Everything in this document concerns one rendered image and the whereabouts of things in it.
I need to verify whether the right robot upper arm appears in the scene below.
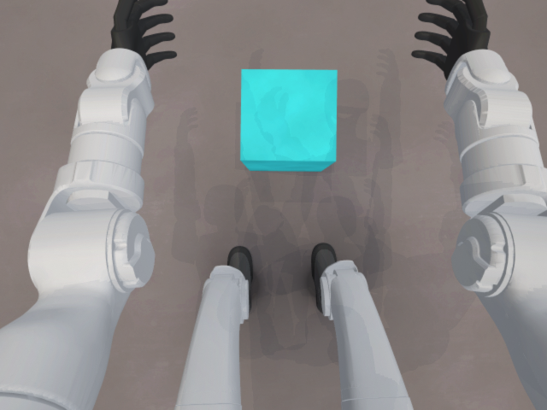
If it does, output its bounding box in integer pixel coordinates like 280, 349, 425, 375
451, 211, 547, 410

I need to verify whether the right robot forearm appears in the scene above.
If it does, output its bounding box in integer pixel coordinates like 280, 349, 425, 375
444, 50, 547, 217

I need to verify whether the carton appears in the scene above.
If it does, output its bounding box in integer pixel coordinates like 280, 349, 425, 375
240, 69, 338, 172

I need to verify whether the left robot forearm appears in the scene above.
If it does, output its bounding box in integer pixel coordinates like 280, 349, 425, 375
27, 48, 155, 288

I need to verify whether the right robot foot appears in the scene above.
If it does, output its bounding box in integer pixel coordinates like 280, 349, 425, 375
311, 243, 337, 313

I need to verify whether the right robot thigh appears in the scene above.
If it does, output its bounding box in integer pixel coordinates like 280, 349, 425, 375
320, 269, 414, 410

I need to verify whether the left robot hand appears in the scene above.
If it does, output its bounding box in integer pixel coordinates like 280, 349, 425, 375
111, 0, 177, 71

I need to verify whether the left robot upper arm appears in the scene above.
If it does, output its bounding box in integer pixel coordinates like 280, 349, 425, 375
0, 208, 155, 410

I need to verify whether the right robot hand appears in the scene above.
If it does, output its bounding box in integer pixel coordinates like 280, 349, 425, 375
411, 0, 491, 80

